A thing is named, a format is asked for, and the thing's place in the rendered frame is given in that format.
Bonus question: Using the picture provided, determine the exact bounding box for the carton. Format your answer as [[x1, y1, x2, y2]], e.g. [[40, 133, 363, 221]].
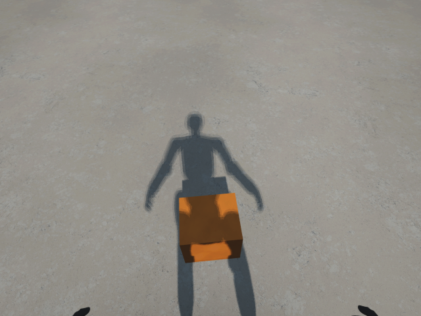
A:
[[179, 193, 243, 263]]

